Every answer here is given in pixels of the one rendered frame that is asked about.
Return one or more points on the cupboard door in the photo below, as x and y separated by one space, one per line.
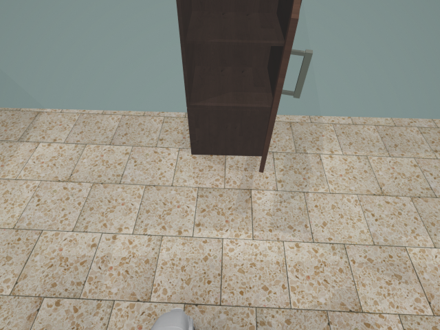
287 48

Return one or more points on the robot left thigh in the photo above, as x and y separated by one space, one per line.
173 320

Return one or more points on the handle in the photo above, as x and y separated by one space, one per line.
303 72

